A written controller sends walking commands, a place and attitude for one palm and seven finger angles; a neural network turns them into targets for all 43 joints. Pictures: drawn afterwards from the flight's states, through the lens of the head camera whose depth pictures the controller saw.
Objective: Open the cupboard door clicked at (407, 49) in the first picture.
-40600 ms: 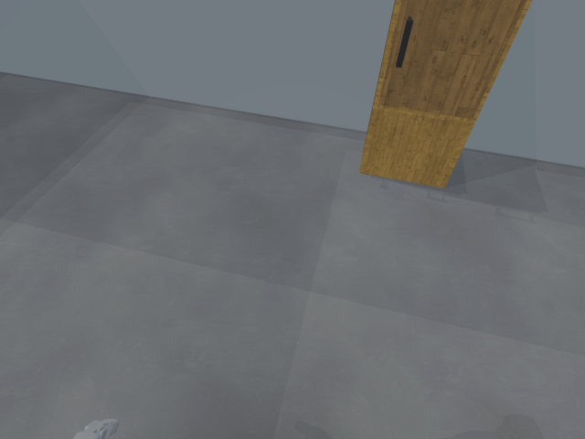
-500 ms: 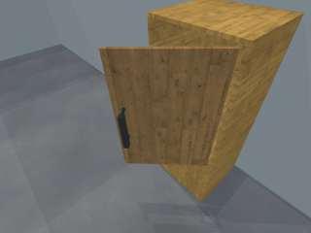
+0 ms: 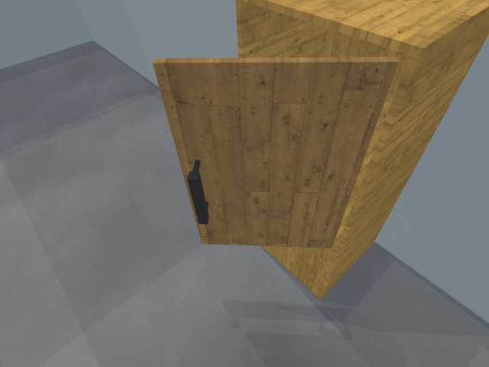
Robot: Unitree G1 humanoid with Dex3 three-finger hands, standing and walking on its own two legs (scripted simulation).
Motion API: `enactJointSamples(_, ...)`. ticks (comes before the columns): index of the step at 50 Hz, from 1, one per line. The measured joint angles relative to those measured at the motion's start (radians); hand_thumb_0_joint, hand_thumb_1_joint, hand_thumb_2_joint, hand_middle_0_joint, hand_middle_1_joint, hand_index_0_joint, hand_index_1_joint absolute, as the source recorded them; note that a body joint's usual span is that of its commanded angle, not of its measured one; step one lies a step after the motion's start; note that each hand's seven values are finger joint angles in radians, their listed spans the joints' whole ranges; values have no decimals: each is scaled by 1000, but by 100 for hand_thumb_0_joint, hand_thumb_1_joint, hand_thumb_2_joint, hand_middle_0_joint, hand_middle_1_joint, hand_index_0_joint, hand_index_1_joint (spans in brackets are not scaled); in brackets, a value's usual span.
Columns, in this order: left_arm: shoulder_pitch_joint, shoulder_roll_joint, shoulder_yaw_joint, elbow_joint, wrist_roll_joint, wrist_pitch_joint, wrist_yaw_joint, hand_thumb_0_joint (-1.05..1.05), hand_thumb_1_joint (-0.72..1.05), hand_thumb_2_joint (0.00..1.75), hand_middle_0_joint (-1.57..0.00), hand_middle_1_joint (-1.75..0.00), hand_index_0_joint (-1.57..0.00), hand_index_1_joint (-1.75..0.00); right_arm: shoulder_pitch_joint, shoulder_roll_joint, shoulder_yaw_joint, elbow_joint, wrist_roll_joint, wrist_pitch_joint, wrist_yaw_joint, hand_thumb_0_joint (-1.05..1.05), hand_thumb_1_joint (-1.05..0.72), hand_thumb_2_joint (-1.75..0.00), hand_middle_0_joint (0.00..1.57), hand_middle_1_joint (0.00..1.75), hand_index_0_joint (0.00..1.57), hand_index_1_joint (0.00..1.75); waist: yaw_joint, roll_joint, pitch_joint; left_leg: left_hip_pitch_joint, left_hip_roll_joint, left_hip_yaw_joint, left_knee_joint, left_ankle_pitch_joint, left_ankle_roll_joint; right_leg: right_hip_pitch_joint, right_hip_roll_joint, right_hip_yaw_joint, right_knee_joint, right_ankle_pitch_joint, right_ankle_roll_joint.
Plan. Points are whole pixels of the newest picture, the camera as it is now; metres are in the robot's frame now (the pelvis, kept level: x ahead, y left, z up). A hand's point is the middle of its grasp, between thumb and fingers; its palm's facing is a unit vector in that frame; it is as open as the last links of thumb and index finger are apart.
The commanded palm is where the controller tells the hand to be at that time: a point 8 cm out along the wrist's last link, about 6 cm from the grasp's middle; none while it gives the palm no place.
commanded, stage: come to a stop and stand still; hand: left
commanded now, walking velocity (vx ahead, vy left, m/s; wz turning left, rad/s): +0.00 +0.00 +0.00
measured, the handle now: (200, 193) +0.50 +0.14 -0.06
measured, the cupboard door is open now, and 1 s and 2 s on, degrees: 45 45 45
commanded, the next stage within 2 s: look again from close up in 0.70 s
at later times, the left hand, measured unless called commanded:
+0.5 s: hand out of the picture +0.11 +0.17 -0.16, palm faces +0.01 -0.97 -0.24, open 7.4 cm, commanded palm none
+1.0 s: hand out of the picture +0.10 +0.17 -0.16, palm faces +0.02 -0.97 -0.24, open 7.4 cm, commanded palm none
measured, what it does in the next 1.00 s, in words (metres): shifts its weight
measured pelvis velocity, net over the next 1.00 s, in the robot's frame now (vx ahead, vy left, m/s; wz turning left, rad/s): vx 0.05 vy -0.03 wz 0.01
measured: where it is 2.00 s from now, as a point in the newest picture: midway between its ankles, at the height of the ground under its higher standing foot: outside the picture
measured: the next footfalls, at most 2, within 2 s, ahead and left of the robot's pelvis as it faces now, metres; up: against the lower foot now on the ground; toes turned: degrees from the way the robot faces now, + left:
none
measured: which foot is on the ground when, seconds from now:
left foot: down 0.00-1.00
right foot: down 0.00-1.00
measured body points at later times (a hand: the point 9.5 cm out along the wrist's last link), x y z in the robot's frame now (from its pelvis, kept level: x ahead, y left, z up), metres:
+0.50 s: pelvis +0.05 -0.02 +0.00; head +0.07 -0.03 +0.45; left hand +0.11 +0.22 -0.14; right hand +0.08 -0.25 -0.16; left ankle -0.01 +0.09 -0.74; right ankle +0.07 -0.11 -0.74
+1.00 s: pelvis +0.05 -0.03 +0.01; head +0.07 -0.03 +0.46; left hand +0.10 +0.22 -0.14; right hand +0.07 -0.27 -0.15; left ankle -0.01 +0.09 -0.74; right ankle +0.07 -0.11 -0.74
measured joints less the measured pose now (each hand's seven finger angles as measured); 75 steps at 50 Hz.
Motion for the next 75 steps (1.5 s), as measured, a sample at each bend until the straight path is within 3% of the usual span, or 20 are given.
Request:
enactJointSamples(17, -94, 21, -6, 22, -10, -18, 12, 0, 91, 90, -20, -30, -20, -30, -62, 28, 19, 42, 5, -28, -15, 1, -91, -90, 20, 30, 20, 30, -8, -2, 22, 92, 23, -20, -62, -30, -23, 77, 22, -19, -24, -52, -14)
enactJointSamples(40, -92, 49, 0, 41, -11, -13, 11, 0, 90, 90, -20, -30, -20, -30, -100, 2, 10, 73, 5, -18, -21, 1, -91, -90, 20, 30, 20, 30, 4, -19, 37, 132, 58, -36, -78, -43, -51, 127, 54, -39, -59, -58, -41)
enactJointSamples(75, -97, 63, -2, 48, -11, -12, 7, 0, 90, 90, -20, -30, -20, -30, -86, 19, 17, 100, 6, -21, -15, 1, -91, -90, 20, 30, 20, 30, 4, -38, 35, 124, 55, -38, -93, -20, -48, 127, 51, -40, -89, -28, -38)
